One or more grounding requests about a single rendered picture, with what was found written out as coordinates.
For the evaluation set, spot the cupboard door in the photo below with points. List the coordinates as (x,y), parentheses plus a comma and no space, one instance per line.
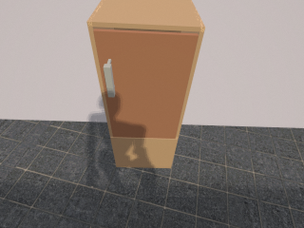
(151,70)

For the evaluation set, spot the handle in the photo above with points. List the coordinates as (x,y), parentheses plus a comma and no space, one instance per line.
(109,80)

